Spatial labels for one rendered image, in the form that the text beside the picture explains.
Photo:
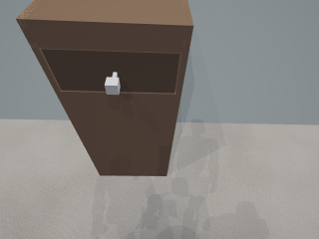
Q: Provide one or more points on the drawer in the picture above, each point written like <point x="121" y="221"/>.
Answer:
<point x="138" y="71"/>

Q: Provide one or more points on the handle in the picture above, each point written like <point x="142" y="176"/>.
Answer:
<point x="112" y="84"/>

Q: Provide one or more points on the cabinet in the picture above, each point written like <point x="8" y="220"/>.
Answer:
<point x="129" y="134"/>

